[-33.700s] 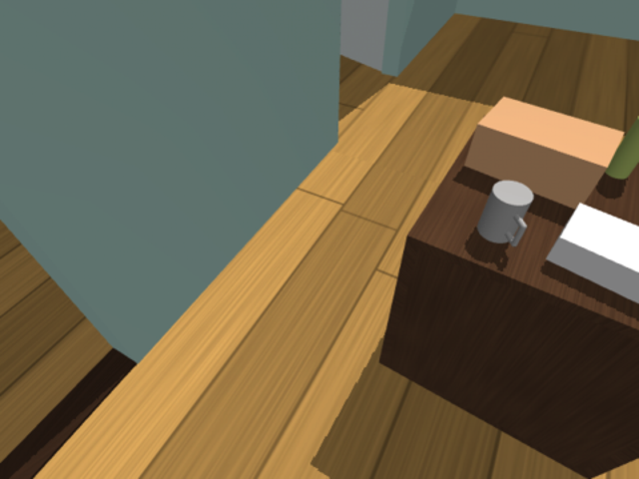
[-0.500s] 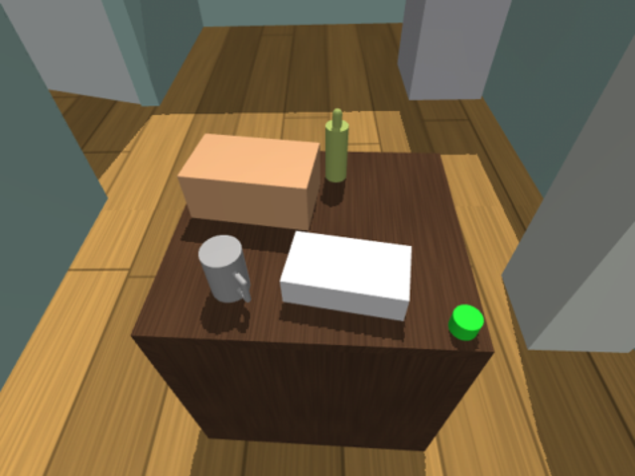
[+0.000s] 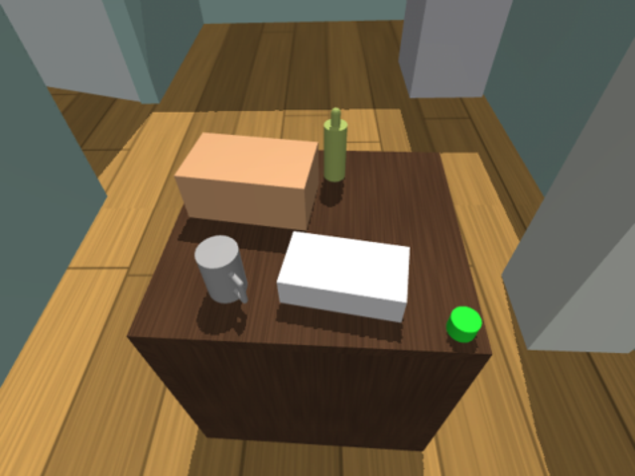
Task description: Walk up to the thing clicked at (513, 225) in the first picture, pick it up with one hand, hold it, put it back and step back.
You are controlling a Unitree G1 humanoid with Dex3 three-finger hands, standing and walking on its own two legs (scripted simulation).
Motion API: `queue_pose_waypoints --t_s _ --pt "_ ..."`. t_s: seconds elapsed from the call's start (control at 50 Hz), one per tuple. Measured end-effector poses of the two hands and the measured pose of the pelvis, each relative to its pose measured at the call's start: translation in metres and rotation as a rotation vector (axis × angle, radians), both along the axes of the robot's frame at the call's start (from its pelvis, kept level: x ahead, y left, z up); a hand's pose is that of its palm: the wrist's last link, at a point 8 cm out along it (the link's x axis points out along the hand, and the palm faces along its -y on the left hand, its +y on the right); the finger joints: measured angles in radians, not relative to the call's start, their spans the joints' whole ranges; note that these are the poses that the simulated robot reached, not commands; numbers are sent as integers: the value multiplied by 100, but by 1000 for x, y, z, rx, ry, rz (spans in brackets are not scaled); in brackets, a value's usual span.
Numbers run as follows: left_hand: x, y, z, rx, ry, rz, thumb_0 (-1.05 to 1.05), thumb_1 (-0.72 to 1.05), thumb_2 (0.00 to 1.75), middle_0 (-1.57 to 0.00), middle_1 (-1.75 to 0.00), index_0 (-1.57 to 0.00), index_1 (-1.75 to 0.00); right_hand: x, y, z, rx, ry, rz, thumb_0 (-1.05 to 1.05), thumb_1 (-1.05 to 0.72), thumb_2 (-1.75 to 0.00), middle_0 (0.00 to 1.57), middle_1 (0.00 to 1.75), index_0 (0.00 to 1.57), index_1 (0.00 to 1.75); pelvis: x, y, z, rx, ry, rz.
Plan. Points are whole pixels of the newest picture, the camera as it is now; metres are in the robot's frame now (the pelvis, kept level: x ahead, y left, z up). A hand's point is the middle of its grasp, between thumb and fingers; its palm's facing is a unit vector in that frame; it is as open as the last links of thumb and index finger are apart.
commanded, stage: stand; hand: left
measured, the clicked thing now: (227, 275) +0.48 +0.19 -0.10
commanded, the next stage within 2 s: step back in 0.14 s
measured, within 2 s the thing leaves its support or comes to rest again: neither
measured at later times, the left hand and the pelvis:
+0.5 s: hand out of the picture +0.02 +0.25 -0.17, palm faces -0.01 -0.91 -0.41, open 7.3 cm; pelvis -0.06 -0.03 -0.03, yaw +1 degrees
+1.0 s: hand out of the picture -0.09 +0.31 -0.18, palm faces +0.11 -0.92 -0.37, open 7.3 cm; pelvis -0.19 +0.03 -0.02, yaw +7 degrees
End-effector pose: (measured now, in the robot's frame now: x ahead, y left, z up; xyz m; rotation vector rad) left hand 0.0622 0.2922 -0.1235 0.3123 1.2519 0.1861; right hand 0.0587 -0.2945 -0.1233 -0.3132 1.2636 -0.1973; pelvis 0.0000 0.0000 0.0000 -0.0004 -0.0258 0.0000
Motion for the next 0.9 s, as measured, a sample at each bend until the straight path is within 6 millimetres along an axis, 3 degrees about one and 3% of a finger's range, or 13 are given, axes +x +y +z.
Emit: queue_pose_waypoints --t_s 0.16,0.34,0.44,0.54,0.62,0.74,0.9 --pt "4 0 1 4 -11 6 0 91 90 -20 -30 -21 -30 5 -2 -1 2 -8 3 0 -90 -90 21 30 20 30 1 -2 -1 0 2 1" --pt "-3 11 -5 50 -29 16 0 91 90 -20 -30 -21 -30 4 -15 -8 -15 -29 13 0 -90 -90 21 30 20 30 -31 -7 -14 7 6 1" --pt "-23 5 -8 78 -28 6 0 91 90 -20 -30 -20 -30 0 -32 -20 -17 -59 23 0 -90 -90 21 30 20 30 -50 -19 -25 16 -5 1" --pt "-58 -7 -3 86 -20 18 0 91 90 -20 -30 -21 -30 -6 -40 -26 -16 -70 42 0 -91 -90 21 30 20 30 -68 -27 -27 24 -13 14" --pt "-77 -9 7 91 -12 34 0 91 90 -20 -30 -21 -30 -25 -38 -23 -4 -49 59 0 -91 -90 21 30 20 30 -82 -25 -18 31 11 33" --pt "-86 2 11 101 -99 42 0 91 90 -20 -30 -21 -30 -67 -33 -29 -36 47 105 0 -91 -90 21 30 20 30 -109 -15 -20 13 29 81" --pt "-126 42 -16 73 -169 67 0 90 90 -20 -30 -21 -30 -111 2 -25 -70 28 150 0 -91 -90 21 30 20 30 -164 13 -37 19 -10 120"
